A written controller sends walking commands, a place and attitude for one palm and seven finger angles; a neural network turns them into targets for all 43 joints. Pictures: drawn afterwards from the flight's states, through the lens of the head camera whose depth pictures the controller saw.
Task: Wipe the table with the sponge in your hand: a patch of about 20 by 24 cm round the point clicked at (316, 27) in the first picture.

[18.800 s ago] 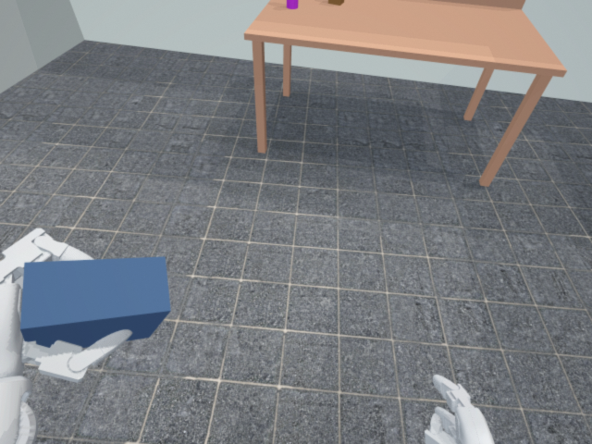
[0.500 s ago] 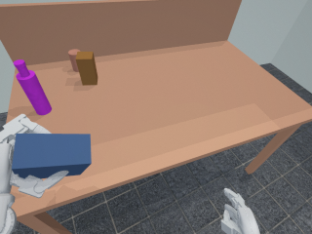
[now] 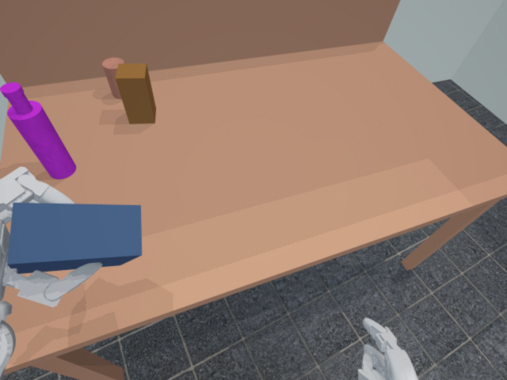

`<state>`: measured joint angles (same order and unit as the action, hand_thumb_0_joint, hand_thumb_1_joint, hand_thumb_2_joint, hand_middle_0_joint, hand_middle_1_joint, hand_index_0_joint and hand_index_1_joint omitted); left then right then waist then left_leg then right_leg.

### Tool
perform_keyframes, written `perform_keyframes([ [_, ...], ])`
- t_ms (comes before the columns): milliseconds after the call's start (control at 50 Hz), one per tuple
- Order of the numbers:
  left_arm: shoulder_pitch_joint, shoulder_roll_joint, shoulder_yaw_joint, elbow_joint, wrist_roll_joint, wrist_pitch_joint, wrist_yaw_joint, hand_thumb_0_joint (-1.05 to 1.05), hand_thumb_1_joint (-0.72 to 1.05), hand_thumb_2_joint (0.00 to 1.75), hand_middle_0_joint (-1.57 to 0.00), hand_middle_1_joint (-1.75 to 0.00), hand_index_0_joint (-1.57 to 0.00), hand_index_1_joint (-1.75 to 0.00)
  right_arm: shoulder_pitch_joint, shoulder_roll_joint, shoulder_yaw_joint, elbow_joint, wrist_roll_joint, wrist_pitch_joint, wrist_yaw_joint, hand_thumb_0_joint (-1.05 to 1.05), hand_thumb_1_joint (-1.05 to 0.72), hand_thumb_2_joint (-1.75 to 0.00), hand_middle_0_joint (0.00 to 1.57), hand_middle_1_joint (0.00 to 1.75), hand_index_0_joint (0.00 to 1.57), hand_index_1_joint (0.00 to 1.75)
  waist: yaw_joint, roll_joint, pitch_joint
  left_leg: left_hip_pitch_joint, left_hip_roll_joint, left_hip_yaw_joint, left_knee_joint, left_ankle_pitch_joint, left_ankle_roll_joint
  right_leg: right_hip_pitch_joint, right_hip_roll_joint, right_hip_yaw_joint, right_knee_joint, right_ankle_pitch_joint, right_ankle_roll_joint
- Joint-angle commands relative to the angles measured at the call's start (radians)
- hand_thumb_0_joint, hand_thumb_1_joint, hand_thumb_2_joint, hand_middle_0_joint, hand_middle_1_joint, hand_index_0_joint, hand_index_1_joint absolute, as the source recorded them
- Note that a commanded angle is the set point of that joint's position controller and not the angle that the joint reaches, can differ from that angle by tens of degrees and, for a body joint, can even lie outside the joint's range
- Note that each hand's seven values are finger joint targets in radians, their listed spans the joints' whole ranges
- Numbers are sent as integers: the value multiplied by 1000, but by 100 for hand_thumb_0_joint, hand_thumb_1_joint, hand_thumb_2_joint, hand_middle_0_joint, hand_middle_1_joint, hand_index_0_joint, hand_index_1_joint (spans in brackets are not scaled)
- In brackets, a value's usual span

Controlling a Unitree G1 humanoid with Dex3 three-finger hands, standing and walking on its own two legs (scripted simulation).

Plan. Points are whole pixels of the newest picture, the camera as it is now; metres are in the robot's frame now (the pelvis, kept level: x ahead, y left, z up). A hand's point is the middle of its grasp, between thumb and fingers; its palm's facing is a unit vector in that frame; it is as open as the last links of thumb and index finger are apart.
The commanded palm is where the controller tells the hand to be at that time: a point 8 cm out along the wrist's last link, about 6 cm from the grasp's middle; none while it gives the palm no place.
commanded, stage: come to a stop and stand still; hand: left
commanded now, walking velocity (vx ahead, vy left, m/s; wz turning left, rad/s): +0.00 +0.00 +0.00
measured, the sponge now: (95, 239) +0.24 +0.22 +0.13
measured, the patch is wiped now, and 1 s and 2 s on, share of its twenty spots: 0.00 0.00 0.00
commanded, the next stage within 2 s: look again from close up in 0.40 s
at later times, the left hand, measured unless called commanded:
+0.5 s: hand (49, 242) +0.22 +0.25 +0.16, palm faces +0.38 -0.85 -0.36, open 9.8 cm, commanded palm +0.16 +0.28 +0.18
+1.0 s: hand (24, 224) +0.23 +0.27 +0.18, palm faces +0.43 -0.78 -0.47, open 9.8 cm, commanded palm +0.14 +0.27 +0.18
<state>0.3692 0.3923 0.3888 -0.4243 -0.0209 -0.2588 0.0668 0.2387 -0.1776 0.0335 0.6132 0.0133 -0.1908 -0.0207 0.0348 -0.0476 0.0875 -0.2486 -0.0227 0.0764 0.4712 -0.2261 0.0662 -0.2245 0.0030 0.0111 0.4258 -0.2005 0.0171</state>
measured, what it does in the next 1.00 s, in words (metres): stands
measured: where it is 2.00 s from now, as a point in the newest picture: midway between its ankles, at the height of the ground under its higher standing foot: outside the picture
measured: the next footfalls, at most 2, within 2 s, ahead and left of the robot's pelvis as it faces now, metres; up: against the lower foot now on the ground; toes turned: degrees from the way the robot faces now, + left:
none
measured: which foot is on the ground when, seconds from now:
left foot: down 0.00-1.00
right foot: down 0.00-1.00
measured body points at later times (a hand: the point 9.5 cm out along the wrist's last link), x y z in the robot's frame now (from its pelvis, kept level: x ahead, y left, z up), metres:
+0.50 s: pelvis +0.00 +0.00 +0.00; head +0.03 +0.03 +0.45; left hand +0.19 +0.30 +0.18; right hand +0.20 -0.21 -0.06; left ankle +0.02 +0.07 -0.74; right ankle +0.02 -0.13 -0.74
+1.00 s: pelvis -0.01 -0.01 +0.00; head +0.02 +0.02 +0.45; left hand +0.20 +0.31 +0.20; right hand +0.16 -0.23 -0.07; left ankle +0.02 +0.07 -0.74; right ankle +0.02 -0.13 -0.74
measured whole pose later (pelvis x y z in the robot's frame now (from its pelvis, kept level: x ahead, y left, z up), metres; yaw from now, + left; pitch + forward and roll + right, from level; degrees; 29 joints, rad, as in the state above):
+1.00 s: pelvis -0.01 -0.01 +0.00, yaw +1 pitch +0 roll -1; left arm 0.21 0.49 0.44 -0.31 0.00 -0.29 0.04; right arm 0.23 -0.20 0.02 0.61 0.00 -0.18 -0.03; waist 0.06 -0.04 0.06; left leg -0.28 -0.01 0.06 0.48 -0.20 0.06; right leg -0.25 0.02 -0.01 0.42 -0.17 0.00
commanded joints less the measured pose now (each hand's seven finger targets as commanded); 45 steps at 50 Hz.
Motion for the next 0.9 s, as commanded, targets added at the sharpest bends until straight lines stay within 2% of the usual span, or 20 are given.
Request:
perform_keyframes([
  [0, -13, 138, 84, -265, -28, -73, 25, 0, 10, 130, -120, -160, -120, -160, -95, -130, -57, -167, 1, -59, -4, 0, -90, -90, 20, 30, 20, 30, -3, 127, -266, 136, 120, -113, -61, 399, -70, 95, -47, 15, 5, 266, -35],
  [80, 29, 174, 129, -264, -27, -56, 30, 0, 10, 130, -120, -160, -120, -160, -101, -136, -66, -168, 6, -35, -4, 0, -90, -90, 20, 30, 20, 30, -8, 130, -256, 131, 124, -103, -54, 456, -86, 99, -44, 15, 6, 314, -36],
  [100, 33, 136, 96, -246, -33, -56, 22, 0, 10, 130, -120, -160, -120, -160, -91, -135, -63, -170, 2, -27, -4, 0, -90, -90, 20, 30, 20, 30, -12, 117, -252, 130, 128, -103, -60, 460, -88, 91, -42, 6, 5, 299, -36],
  [120, 28, 158, 112, -255, -33, -52, 23, 0, 10, 130, -120, -160, -120, -160, -92, -139, -66, -177, 2, -21, -7, 0, -90, -90, 20, 30, 20, 30, -13, 123, -250, 124, 130, -109, -64, 462, -90, 99, -42, 7, 5, 299, -35],
  [200, 8, 145, 97, -260, -39, -45, 21, 0, 10, 130, -120, -160, -120, -160, -105, -134, -58, -190, 0, -5, -16, 0, -90, -90, 20, 30, 20, 30, -15, 138, -237, 106, 134, -105, -81, 403, -84, 95, -42, 1, -5, 264, -33],
  [280, -34, 171, 105, -310, -32, -39, 29, 0, 10, 130, -120, -160, -120, -160, -121, -134, -59, -198, 4, -5, -24, 0, -90, -90, 20, 30, 20, 30, -14, 158, -242, 118, 131, -105, -90, 353, -84, 94, -41, 15, -10, 258, -35],
  [300, -27, 135, 72, -283, -35, -38, 25, 0, 10, 130, -120, -160, -120, -160, -115, -136, -56, -198, -1, -3, -25, 0, -90, -90, 20, 30, 20, 30, -15, 151, -232, 103, 135, -104, -96, 319, -79, 93, -43, 10, -18, 238, -34],
  [380, -40, 156, 90, -273, -29, -27, 33, 0, 10, 130, -120, -160, -120, -160, -122, -137, -60, -196, 3, -3, -30, 0, -90, -90, 20, 30, 20, 30, -15, 137, -222, 86, 123, -104, -108, 215, -74, 99, -46, 31, -42, 242, -35],
  [400, -39, 122, 60, -242, -34, -28, 29, 0, 10, 130, -120, -160, -120, -160, -117, -137, -56, -194, -2, 1, -31, 0, -90, -90, 20, 30, 20, 30, -15, 121, -210, 65, 123, -107, -117, 168, -68, 98, -48, 29, -54, 216, -34],
  [480, -58, 154, 82, -241, -24, -26, 34, 0, 10, 130, -120, -160, -120, -160, -132, -139, -58, -195, 2, -2, -34, 0, -90, -90, 20, 30, 20, 30, -15, 134, -182, 36, 120, -114, -147, 39, -60, 87, -45, 40, -71, 153, -33],
  [500, -63, 114, 48, -225, -28, -30, 29, 0, 10, 130, -120, -160, -120, -160, -121, -138, -55, -193, -1, 1, -33, 0, -90, -90, 20, 30, 20, 30, -18, 123, -175, 19, 120, -119, -158, 12, -59, 88, -43, 29, -72, 128, -33],
  [540, -66, 134, 61, -236, -23, -33, 31, 0, 10, 130, -120, -160, -120, -160, -120, -144, -62, -198, 0, -4, -34, 0, -90, -90, 20, 30, 20, 30, -16, 115, -178, 13, 120, -125, -163, -26, -55, 92, -41, 37, -75, 107, -34],
  [580, -59, 157, 86, -251, -20, -35, 34, 0, 10, 130, -120, -160, -120, -160, -128, -144, -61, -197, 3, -7, -33, 0, -90, -90, 20, 30, 20, 30, -16, 136, -177, 4, 117, -128, -169, -35, -54, 98, -38, 36, -74, 105, -33],
  [600, -52, 130, 63, -236, -23, -38, 32, 0, 10, 130, -120, -160, -120, -160, -123, -142, -57, -197, -1, -5, -32, 0, -90, -90, 20, 30, 20, 30, -15, 126, -177, -2, 119, -129, -173, -45, -51, 100, -38, 27, -75, 93, -32],
  [680, -14, 166, 102, -232, -22, -38, 34, 0, 10, 130, -120, -160, -120, -160, -124, -147, -64, -193, 2, -10, -32, 0, -90, -90, 20, 30, 20, 30, -15, 105, -181, -6, 113, -131, -162, -44, -48, 104, -42, 38, -87, 104, -32],
  [700, -5, 134, 76, -215, -27, -37, 31, 0, 10, 130, -120, -160, -120, -160, -117, -145, -61, -193, -1, -8, -32, 0, -90, -90, 20, 30, 20, 30, -16, 93, -179, -9, 110, -130, -158, -42, -46, 104, -45, 36, -90, 101, -33],
  [760, -11, 148, 85, -229, -26, -40, 32, 0, 10, 130, -120, -160, -120, -160, -110, -152, -69, -189, -1, -12, -33, 0, -90, -90, 20, 30, 20, 30, -16, 92, -197, 10, 107, -131, -145, -15, -45, 101, -47, 48, -91, 118, -36],
  [780, -13, 162, 94, -245, -22, -40, 33, 0, 10, 130, -120, -160, -120, -160, -119, -151, -69, -186, 4, -16, -32, 0, -90, -90, 20, 30, 20, 30, -18, 110, -196, 17, 107, -129, -147, -7, -47, 96, -44, 44, -87, 121, -35],
  [800, -14, 131, 67, -233, -25, -41, 31, 0, 10, 130, -120, -160, -120, -160, -115, -150, -67, -185, 1, -16, -31, 0, -90, -90, 20, 30, 20, 30, -19, 113, -192, 19, 110, -129, -152, -14, -48, 89, -45, 39, -86, 106, -35],
  [880, -24, 163, 88, -251, -19, -41, 35, 0, 10, 130, -120, -160, -120, -160, -120, -152, -69, -181, 3, -21, -34, 0, -90, -90, 20, 30, 20, 30, -17, 133, -185, 8, 113, -136, -163, -12, -48, 98, -40, 36, -76, 113, -33],
])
